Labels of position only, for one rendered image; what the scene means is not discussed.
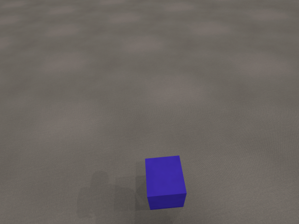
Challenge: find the carton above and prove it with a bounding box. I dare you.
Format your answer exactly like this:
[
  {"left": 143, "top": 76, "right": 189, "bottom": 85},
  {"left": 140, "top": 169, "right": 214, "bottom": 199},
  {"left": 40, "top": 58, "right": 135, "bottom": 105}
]
[{"left": 145, "top": 155, "right": 187, "bottom": 210}]

